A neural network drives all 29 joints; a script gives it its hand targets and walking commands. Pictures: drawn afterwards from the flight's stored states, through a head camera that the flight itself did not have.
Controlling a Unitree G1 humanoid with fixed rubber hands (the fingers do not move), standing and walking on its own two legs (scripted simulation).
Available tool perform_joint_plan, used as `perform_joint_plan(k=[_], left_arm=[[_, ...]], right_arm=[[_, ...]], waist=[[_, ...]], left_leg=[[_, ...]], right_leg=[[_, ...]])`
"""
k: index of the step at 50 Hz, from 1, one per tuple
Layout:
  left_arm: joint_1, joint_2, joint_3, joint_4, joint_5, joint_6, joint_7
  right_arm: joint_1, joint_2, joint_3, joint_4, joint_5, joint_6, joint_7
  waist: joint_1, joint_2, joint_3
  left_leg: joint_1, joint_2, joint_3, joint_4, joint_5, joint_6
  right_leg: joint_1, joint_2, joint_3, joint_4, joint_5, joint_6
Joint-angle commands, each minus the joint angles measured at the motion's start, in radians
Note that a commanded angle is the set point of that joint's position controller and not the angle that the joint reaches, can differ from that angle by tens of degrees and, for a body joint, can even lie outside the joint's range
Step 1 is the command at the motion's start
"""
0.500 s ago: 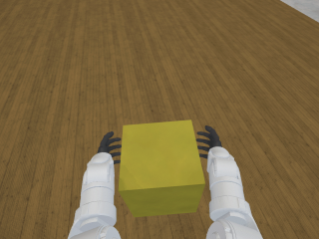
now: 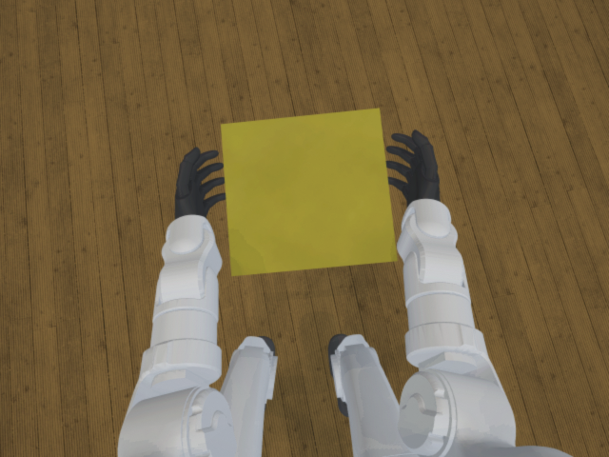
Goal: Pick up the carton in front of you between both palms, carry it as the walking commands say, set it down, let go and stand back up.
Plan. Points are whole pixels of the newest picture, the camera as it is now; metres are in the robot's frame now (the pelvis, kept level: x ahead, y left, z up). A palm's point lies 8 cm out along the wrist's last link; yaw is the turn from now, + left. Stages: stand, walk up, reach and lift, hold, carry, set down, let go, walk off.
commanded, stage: set down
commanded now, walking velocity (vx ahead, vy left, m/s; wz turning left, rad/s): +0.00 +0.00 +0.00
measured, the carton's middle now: (308, 205) +0.44 -0.01 -0.20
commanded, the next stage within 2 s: none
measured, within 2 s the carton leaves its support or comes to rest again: rests again in 1.08 s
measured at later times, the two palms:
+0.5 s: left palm (220, 203) +0.45 +0.14 -0.23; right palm (393, 193) +0.46 -0.15 -0.22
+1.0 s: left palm (239, 204) +0.49 +0.14 -0.39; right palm (376, 198) +0.50 -0.16 -0.39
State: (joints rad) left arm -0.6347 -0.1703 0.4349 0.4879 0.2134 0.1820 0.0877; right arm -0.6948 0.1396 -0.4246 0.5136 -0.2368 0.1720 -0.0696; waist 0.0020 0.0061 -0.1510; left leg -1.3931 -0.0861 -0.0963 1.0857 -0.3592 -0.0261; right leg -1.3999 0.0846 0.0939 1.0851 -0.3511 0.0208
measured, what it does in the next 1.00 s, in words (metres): lowers itself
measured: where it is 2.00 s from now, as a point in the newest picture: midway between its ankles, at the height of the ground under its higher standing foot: (301, 391)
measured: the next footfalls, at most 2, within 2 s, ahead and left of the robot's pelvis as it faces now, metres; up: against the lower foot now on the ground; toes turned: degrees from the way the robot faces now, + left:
none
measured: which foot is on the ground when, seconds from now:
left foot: down 0.00-1.00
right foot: down 0.00-1.00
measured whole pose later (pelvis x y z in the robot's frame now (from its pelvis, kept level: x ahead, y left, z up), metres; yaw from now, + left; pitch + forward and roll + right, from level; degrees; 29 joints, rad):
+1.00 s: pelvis -0.04 +0.00 -0.24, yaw +1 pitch +47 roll +1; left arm -1.31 0.10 0.38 0.80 0.09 0.27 0.18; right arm -1.34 -0.16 -0.39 0.81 -0.14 0.26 -0.09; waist -0.01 0.01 0.12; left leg -2.23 -0.16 -0.05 1.98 -0.57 -0.07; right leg -2.25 0.13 0.07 1.99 -0.57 0.06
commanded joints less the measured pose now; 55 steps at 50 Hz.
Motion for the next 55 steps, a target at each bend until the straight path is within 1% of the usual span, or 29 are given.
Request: perform_joint_plan(k=[1, 3, 4, 8, 11, 15, 18, 19, 20, 23, 27, 28, 29, 31, 32, 33, 35, 39, 41, 42, 43, 45, 48, 50, 51, 52, 53, 54, 55], left_arm=[[-0.729, -0.778, -0.540, 0.101, -0.037, 0.060, -0.295], [-0.730, -0.810, -0.496, 0.149, -0.010, 0.088, -0.303], [-0.771, -0.791, -0.507, 0.107, -0.012, 0.086, -0.299], [-0.868, -0.831, -0.508, 0.118, -0.067, 0.091, -0.292], [-0.928, -0.802, -0.497, 0.136, -0.090, 0.076, -0.287], [-0.970, -0.798, -0.482, 0.191, -0.106, 0.080, -0.274], [-1.029, -0.769, -0.458, 0.221, -0.109, 0.078, -0.265], [-1.003, -0.797, -0.470, 0.236, -0.106, 0.083, -0.263], [-1.075, -0.784, -0.474, 0.192, -0.122, 0.071, -0.257], [-1.122, -0.778, -0.527, 0.159, -0.160, 0.073, -0.247], [-1.107, -0.700, -0.444, 0.244, -0.106, 0.081, -0.233], [-1.174, -0.749, -0.454, 0.226, -0.125, 0.072, -0.231], [-1.143, -0.693, -0.435, 0.218, -0.116, 0.070, -0.229], [-1.182, -0.698, -0.467, 0.219, -0.150, 0.062, -0.221], [-1.208, -0.681, -0.480, 0.210, -0.155, 0.056, -0.214], [-1.189, -0.713, -0.467, 0.249, -0.163, 0.062, -0.208], [-1.217, -0.677, -0.484, 0.206, -0.169, 0.051, -0.209], [-1.296, -0.620, -0.477, 0.229, -0.191, 0.048, -0.194], [-1.303, -0.655, -0.468, 0.255, -0.204, 0.051, -0.196], [-1.335, -0.636, -0.483, 0.209, -0.205, 0.042, -0.196], [-1.301, -0.641, -0.490, 0.258, -0.230, 0.050, -0.194], [-1.346, -0.640, -0.500, 0.220, -0.231, 0.040, -0.192], [-1.392, -0.621, -0.535, 0.232, -0.272, 0.034, -0.188], [-1.430, -0.569, -0.526, 0.201, -0.273, 0.029, -0.189], [-1.437, -0.559, -0.548, 0.210, -0.310, 0.027, -0.189], [-1.447, -0.553, -0.550, 0.218, -0.305, 0.029, -0.191], [-1.465, -0.523, -0.542, 0.205, -0.324, 0.022, -0.186], [-1.451, -0.534, -0.536, 0.202, -0.320, 0.020, -0.186], [-1.460, -0.506, -0.534, 0.252, -0.317, 0.030, -0.186]], right_arm=[[-0.606, 0.859, 0.496, 0.178, 0.033, 0.087, 0.285], [-0.580, 0.859, 0.448, 0.255, 0.011, 0.113, 0.291], [-0.615, 0.893, 0.463, 0.222, 0.036, 0.117, 0.299], [-0.654, 0.860, 0.435, 0.267, 0.037, 0.123, 0.305], [-0.758, 0.914, 0.474, 0.283, 0.087, 0.116, 0.295], [-0.899, 0.842, 0.490, 0.188, 0.097, 0.094, 0.269], [-0.903, 0.814, 0.463, 0.293, 0.120, 0.109, 0.264], [-0.841, 0.830, 0.413, 0.346, 0.073, 0.114, 0.265], [-0.901, 0.830, 0.460, 0.302, 0.105, 0.103, 0.262], [-0.943, 0.789, 0.485, 0.219, 0.137, 0.097, 0.266], [-0.949, 0.780, 0.408, 0.346, 0.108, 0.112, 0.263], [-0.988, 0.756, 0.412, 0.323, 0.115, 0.103, 0.269], [-1.021, 0.757, 0.432, 0.323, 0.126, 0.109, 0.265], [-1.014, 0.733, 0.445, 0.310, 0.139, 0.098, 0.262], [-1.047, 0.741, 0.445, 0.298, 0.154, 0.090, 0.260], [-1.060, 0.682, 0.439, 0.273, 0.139, 0.085, 0.253], [-1.060, 0.702, 0.454, 0.272, 0.163, 0.088, 0.255], [-1.133, 0.650, 0.443, 0.313, 0.177, 0.088, 0.254], [-1.135, 0.610, 0.418, 0.329, 0.149, 0.091, 0.248], [-1.142, 0.649, 0.436, 0.328, 0.174, 0.090, 0.251], [-1.120, 0.616, 0.441, 0.324, 0.166, 0.089, 0.247], [-1.149, 0.643, 0.475, 0.326, 0.204, 0.089, 0.257], [-1.215, 0.600, 0.476, 0.327, 0.233, 0.077, 0.257], [-1.248, 0.599, 0.494, 0.284, 0.271, 0.074, 0.256], [-1.266, 0.575, 0.523, 0.265, 0.267, 0.072, 0.252], [-1.291, 0.564, 0.512, 0.249, 0.288, 0.061, 0.249], [-1.300, 0.560, 0.544, 0.269, 0.292, 0.063, 0.246], [-1.296, 0.524, 0.508, 0.294, 0.281, 0.065, 0.248], [-1.270, 0.489, 0.483, 0.366, 0.261, 0.070, 0.250]], waist=[[-0.013, -0.024, -0.781], [-0.014, 0.021, -0.761], [0.039, 0.028, -0.841], [-0.053, 0.037, -0.944], [0.022, -0.025, -0.975], [-0.001, -0.029, -1.012], [0.014, -0.015, -0.952], [-0.056, -0.026, -0.969], [-0.019, -0.039, -1.008], [-0.034, 0.007, -1.135], [0.002, -0.006, -0.975], [-0.024, 0.034, -1.010], [0.012, -0.031, -1.002], [-0.025, -0.022, -1.034], [0.008, -0.005, -1.048], [-0.052, -0.002, -1.045], [-0.003, -0.016, -1.046], [-0.006, -0.025, -0.991], [-0.070, 0.003, -0.986], [-0.010, 0.012, -1.006], [-0.074, 0.007, -1.009], [-0.012, 0.002, -1.013], [-0.036, 0.002, -1.021], [0.009, -0.004, -1.005], [-0.036, -0.063, -1.010], [-0.019, -0.010, -1.002], [-0.033, -0.089, -0.997], [-0.008, -0.043, -0.972], [-0.066, -0.027, -0.887]], left_leg=[[0.244, -0.061, 0.114, 0.035, 0.084, -0.010], [0.197, -0.069, 0.121, 0.069, 0.069, -0.012], [0.216, -0.073, 0.145, 0.091, 0.095, -0.014], [0.162, -0.080, 0.134, 0.183, 0.124, -0.030], [0.092, -0.078, 0.139, 0.241, 0.118, -0.013], [0.010, -0.088, 0.144, 0.318, 0.108, -0.018], [-0.053, -0.083, 0.155, 0.361, 0.092, -0.025], [-0.047, -0.091, 0.147, 0.355, 0.078, -0.024], [-0.045, -0.094, 0.164, 0.396, 0.102, -0.025], [-0.013, -0.092, 0.162, 0.446, 0.193, -0.040], [-0.102, -0.096, 0.162, 0.476, 0.105, -0.029], [-0.115, -0.097, 0.178, 0.513, 0.104, -0.036], [-0.138, -0.093, 0.173, 0.510, 0.115, -0.029], [-0.129, -0.093, 0.173, 0.549, 0.157, -0.028], [-0.133, -0.094, 0.175, 0.561, 0.156, -0.033], [-0.097, -0.095, 0.165, 0.580, 0.175, -0.039], [-0.168, -0.095, 0.174, 0.603, 0.182, -0.036], [-0.144, -0.087, 0.176, 0.664, 0.128, -0.032], [-0.184, -0.089, 0.184, 0.699, 0.091, -0.040], [-0.181, -0.091, 0.194, 0.706, 0.126, -0.039], [-0.201, -0.083, 0.182, 0.722, 0.117, -0.046], [-0.167, -0.085, 0.187, 0.744, 0.173, -0.041], [-0.178, -0.082, 0.194, 0.803, 0.165, -0.038], [-0.206, -0.076, 0.192, 0.823, 0.181, -0.029], [-0.224, -0.075, 0.185, 0.834, 0.184, -0.028], [-0.209, -0.073, 0.194, 0.861, 0.156, -0.025], [-0.264, -0.074, 0.193, 0.859, 0.148, -0.022], [-0.246, -0.075, 0.191, 0.872, 0.146, -0.023], [-0.278, -0.066, 0.188, 0.876, 0.105, -0.032]], right_leg=[[0.313, 0.067, -0.115, 0.058, 0.104, 0.027], [0.260, 0.071, -0.121, 0.090, 0.078, 0.020], [0.292, 0.075, -0.102, 0.110, 0.109, 0.019], [0.213, 0.077, -0.119, 0.182, 0.155, 0.016], [0.165, 0.074, -0.119, 0.244, 0.140, 0.026], [0.138, 0.079, -0.130, 0.313, 0.131, 0.027], [0.106, 0.079, -0.124, 0.344, 0.135, 0.024], [0.075, 0.087, -0.154, 0.362, 0.127, 0.028], [0.071, 0.088, -0.143, 0.386, 0.143, 0.032], [0.085, 0.084, -0.137, 0.442, 0.238, 0.022], [-0.094, 0.083, -0.161, 0.490, 0.114, 0.035], [-0.075, 0.083, -0.144, 0.498, 0.120, 0.017], [-0.075, 0.086, -0.163, 0.520, 0.132, 0.037], [-0.070, 0.081, -0.160, 0.556, 0.191, 0.027], [-0.075, 0.080, -0.153, 0.572, 0.193, 0.027], [-0.100, 0.081, -0.175, 0.579, 0.189, 0.032], [-0.073, 0.078, -0.153, 0.620, 0.227, 0.029], [-0.170, 0.068, -0.173, 0.661, 0.139, 0.031], [-0.153, 0.066, -0.174, 0.692, 0.121, 0.026], [-0.153, 0.065, -0.157, 0.712, 0.160, 0.021], [-0.153, 0.059, -0.176, 0.738, 0.159, 0.028], [-0.170, 0.056, -0.162, 0.762, 0.188, 0.023], [-0.138, 0.050, -0.159, 0.797, 0.206, 0.024], [-0.154, 0.055, -0.150, 0.818, 0.213, 0.023], [-0.089, 0.044, -0.157, 0.841, 0.261, 0.028], [-0.134, 0.046, -0.157, 0.846, 0.205, 0.026], [-0.073, 0.041, -0.159, 0.860, 0.257, 0.029], [-0.115, 0.037, -0.163, 0.874, 0.216, 0.027], [-0.166, 0.038, -0.159, 0.871, 0.180, 0.013]])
